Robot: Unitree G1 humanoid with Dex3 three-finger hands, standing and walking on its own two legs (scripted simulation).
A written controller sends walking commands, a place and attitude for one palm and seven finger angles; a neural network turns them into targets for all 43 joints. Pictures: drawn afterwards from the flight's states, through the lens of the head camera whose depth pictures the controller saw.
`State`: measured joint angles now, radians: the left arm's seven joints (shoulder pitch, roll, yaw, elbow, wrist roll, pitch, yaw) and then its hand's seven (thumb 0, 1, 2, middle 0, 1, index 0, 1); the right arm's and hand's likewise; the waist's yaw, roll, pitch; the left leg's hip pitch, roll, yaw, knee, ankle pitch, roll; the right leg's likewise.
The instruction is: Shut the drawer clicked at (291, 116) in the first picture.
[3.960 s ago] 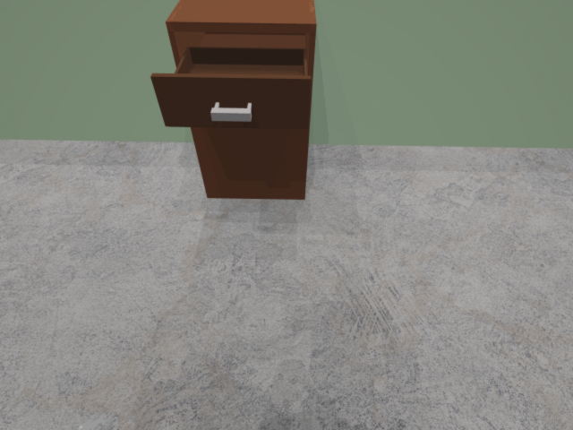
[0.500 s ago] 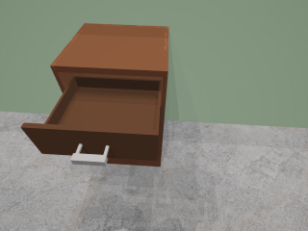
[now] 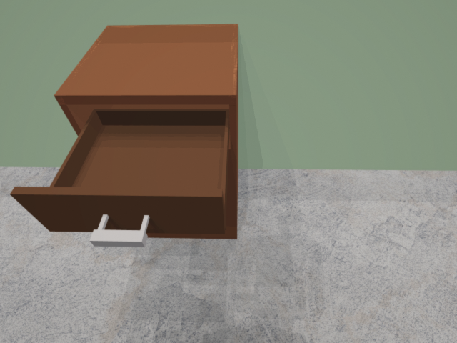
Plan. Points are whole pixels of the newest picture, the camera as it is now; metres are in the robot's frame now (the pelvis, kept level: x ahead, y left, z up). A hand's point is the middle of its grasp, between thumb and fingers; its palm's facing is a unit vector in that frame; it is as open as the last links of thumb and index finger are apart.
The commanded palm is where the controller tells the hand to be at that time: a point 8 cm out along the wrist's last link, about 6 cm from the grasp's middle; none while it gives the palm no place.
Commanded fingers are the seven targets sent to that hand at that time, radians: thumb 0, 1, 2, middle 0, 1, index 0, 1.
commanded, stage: come to a stop and stand still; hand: left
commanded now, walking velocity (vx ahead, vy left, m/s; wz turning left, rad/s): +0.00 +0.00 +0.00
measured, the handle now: (122, 228) +0.34 +0.27 -0.06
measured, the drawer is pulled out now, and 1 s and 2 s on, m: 0.30 0.30 0.30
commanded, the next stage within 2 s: look again from close up in 1.24 s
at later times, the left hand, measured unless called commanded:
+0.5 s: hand out of the picture +0.00 +0.14 -0.17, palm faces +0.06 -0.98 -0.17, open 7.3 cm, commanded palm none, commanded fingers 0.00 0.90 0.90 -0.20 -0.30 -0.20 -0.30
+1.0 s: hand out of the picture +0.01 +0.15 -0.17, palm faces +0.07 -0.98 -0.17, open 7.4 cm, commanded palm none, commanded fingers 0.00 0.90 0.90 -0.20 -0.30 -0.20 -0.30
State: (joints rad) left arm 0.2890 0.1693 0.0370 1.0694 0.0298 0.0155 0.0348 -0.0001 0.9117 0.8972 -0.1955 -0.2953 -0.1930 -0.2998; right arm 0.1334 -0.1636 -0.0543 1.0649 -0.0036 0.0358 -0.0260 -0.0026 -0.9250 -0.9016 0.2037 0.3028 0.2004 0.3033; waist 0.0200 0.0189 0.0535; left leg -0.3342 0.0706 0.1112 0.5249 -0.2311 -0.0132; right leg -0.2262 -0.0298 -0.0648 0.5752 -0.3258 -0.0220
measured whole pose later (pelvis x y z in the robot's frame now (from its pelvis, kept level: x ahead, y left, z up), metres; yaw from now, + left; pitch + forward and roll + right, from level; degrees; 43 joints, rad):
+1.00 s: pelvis +0.04 -0.01 +0.01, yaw +0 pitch -1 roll +0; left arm 0.32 0.12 0.01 1.14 0.01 -0.01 0.03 0.00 0.91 0.90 -0.20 -0.30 -0.19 -0.30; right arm 0.26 -0.14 0.00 1.15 -0.01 -0.01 -0.05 0.02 -0.93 -0.90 0.20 0.30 0.20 0.30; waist 0.01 -0.01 0.03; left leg -0.17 0.06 0.04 0.39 -0.21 -0.05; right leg -0.09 0.01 -0.08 0.39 -0.29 -0.04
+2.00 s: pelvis +0.03 +0.04 +0.00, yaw -1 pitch -1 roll -1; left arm 0.28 0.18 -0.02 1.05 0.02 -0.01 0.04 0.00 0.91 0.90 -0.20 -0.30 -0.20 -0.30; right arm 0.22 -0.18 0.01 1.06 0.00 0.00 -0.02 0.01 -0.92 -0.90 0.20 0.30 0.20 0.30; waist 0.01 0.00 0.03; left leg -0.23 0.02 0.07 0.52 -0.27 0.02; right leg -0.14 -0.04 -0.05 0.47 -0.32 0.03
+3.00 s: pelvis +0.00 +0.01 -0.06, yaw +1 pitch +12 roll -2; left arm 0.62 0.21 0.19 -0.13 -0.30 -0.42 -0.31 0.01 0.90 0.90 -1.05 -1.22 -1.04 -1.22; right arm 0.24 -0.24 -0.06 0.60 0.04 -0.26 -0.07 0.02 -0.91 -0.90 0.20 0.30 0.20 0.30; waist 0.00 0.03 -0.13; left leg -0.80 0.06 -0.01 1.04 -0.44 -0.01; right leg -0.69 -0.02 -0.09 1.02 -0.53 -0.01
